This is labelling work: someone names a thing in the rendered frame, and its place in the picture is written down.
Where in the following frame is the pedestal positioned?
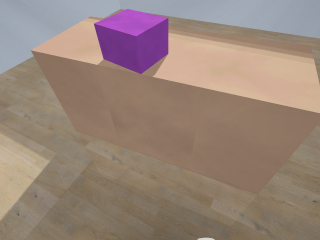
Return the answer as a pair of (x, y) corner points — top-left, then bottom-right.
(31, 16), (320, 195)

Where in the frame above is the carton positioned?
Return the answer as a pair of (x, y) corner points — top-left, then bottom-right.
(94, 9), (169, 74)

